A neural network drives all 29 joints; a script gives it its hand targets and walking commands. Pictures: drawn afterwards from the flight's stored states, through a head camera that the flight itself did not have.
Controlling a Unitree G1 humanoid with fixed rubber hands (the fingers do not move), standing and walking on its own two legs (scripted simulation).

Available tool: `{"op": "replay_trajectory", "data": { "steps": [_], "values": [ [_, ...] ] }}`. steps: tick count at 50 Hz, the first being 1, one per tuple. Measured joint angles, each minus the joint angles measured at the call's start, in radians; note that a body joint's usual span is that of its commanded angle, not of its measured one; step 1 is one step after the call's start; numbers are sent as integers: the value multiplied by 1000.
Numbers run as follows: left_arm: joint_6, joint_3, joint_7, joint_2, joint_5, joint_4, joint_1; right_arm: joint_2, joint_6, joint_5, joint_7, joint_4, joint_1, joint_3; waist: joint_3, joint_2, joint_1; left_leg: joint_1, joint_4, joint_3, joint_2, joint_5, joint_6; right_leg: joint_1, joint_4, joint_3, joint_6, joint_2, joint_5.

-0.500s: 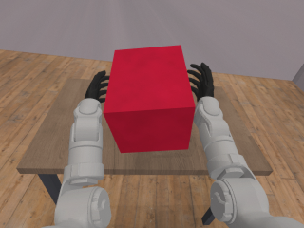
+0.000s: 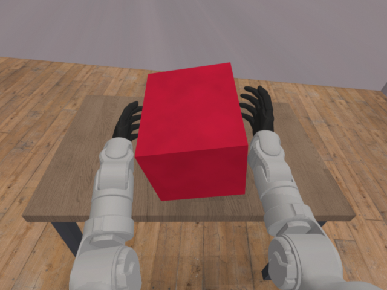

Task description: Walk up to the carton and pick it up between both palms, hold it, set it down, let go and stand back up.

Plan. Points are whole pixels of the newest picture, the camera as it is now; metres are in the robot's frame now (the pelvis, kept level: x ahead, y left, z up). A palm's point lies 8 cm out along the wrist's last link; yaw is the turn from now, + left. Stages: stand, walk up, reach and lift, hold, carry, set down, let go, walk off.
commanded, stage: set down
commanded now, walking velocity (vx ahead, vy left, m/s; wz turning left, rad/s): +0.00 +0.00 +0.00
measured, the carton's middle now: (195, 132) +0.42 -0.01 +0.12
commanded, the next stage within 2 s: none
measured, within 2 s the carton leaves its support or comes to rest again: neither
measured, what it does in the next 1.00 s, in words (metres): stands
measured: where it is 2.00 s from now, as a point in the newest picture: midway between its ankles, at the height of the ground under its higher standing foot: outside the picture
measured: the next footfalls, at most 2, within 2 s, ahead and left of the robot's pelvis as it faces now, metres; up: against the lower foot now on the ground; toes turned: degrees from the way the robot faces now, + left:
none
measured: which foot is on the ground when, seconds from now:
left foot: down 0.00-1.00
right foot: down 0.00-1.00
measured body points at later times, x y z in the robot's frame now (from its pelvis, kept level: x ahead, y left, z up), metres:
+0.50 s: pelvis +0.01 +0.00 +0.00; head -0.01 +0.03 +0.45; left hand +0.41 +0.13 +0.11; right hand +0.40 -0.16 +0.15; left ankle +0.00 +0.14 -0.75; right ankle +0.03 -0.14 -0.75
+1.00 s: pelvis +0.02 +0.00 +0.00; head +0.01 +0.03 +0.45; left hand +0.42 +0.12 +0.09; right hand +0.41 -0.16 +0.14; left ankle +0.00 +0.14 -0.75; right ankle +0.03 -0.14 -0.75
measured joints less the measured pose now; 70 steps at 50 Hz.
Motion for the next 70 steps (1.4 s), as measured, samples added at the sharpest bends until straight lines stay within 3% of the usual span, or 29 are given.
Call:
{"op": "replay_trajectory", "data": {
  "steps": [10, 28, 70],
  "values": [
    [-74, 0, 23, 0, -23, 110, -4, 21, -22, -84, 36, 27, 7, -77, 0, 2, 0, 0, 0, 0, 0, -5, 0, 0, 0, -1, 0, 0, -5],
    [-147, 0, 46, 3, -38, 220, -16, 28, -60, -142, 56, 76, 7, -135, 0, 20, 0, 0, -6, 0, 0, -16, 0, -2, 0, -2, 0, -1, -19],
    [-246, 44, 30, 17, -4, 395, -61, 89, -72, -308, 88, 81, 7, -291, 1, 22, 0, 0, -32, 0, 0, -25, 0, -11, -5, -6, 0, -2, -39]
  ]
}}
